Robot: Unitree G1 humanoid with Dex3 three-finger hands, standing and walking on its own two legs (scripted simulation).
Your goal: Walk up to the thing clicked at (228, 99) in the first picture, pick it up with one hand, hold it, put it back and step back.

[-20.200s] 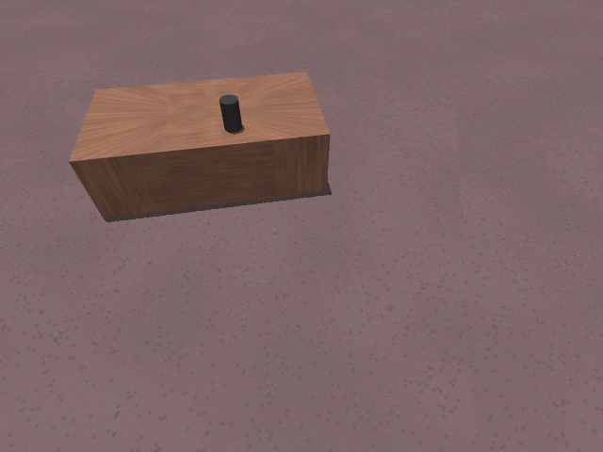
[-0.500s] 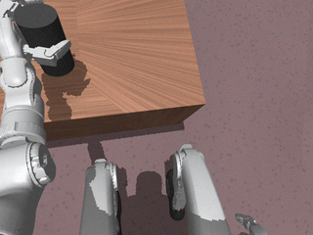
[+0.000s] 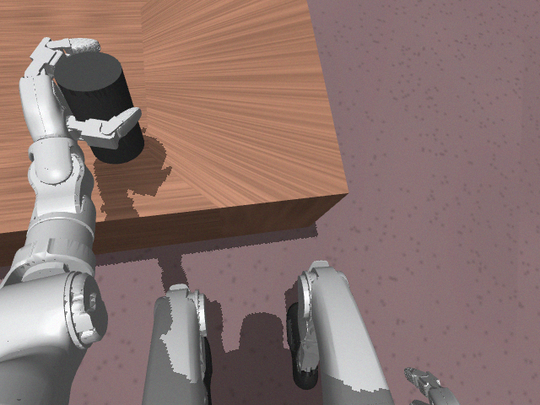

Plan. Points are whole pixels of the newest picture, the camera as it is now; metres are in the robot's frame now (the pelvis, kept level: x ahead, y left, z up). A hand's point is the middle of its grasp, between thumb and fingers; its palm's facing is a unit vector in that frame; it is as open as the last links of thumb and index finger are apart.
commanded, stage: lift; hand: left
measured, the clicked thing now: (105, 112) +0.53 +0.19 -0.04
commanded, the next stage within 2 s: hold in 1.74 s
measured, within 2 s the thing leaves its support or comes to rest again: neither
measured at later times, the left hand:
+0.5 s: hand (73, 98) +0.48 +0.18 +0.07, palm faces +0.19 -0.98 -0.08, open 11.1 cm
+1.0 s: hand (13, 74) +0.42 +0.17 +0.19, palm faces +0.19 -0.98 -0.07, open 11.1 cm
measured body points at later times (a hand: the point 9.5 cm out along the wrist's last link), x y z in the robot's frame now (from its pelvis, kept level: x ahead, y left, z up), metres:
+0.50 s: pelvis +0.01 +0.00 +0.07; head +0.18 +0.02 +0.49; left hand +0.47 +0.23 +0.07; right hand +0.09 -0.25 -0.06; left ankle +0.04 +0.12 -0.48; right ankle +0.09 -0.14 -0.48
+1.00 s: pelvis +0.03 +0.00 +0.16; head +0.13 +0.01 +0.60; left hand +0.41 +0.22 +0.19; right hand +0.15 -0.25 +0.04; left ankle +0.04 +0.12 -0.48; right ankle +0.09 -0.14 -0.48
